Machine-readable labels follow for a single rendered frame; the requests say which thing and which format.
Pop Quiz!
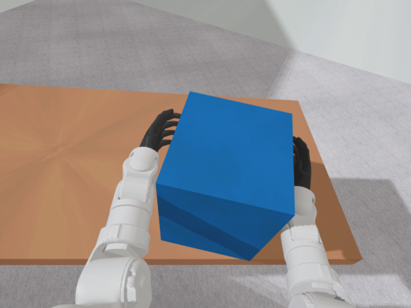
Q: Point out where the robot right upper arm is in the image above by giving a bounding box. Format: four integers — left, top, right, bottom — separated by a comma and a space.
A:
288, 292, 355, 308

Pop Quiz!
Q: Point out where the left robot forearm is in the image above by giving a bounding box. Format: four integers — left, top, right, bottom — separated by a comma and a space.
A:
75, 147, 159, 302

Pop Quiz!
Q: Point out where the table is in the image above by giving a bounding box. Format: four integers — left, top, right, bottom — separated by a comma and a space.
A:
0, 83, 362, 265

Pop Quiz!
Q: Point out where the left robot hand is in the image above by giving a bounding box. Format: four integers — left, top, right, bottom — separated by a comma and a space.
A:
139, 109, 181, 152

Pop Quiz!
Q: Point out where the robot left upper arm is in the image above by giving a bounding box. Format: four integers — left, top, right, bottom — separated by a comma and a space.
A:
52, 256, 152, 308

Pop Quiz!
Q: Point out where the carton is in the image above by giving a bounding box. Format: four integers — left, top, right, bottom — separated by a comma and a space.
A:
155, 91, 295, 261

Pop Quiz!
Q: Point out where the right robot hand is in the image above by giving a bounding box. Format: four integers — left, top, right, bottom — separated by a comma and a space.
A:
293, 136, 311, 190

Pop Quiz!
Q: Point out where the right robot forearm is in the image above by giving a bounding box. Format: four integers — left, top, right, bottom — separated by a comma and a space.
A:
281, 186, 356, 308

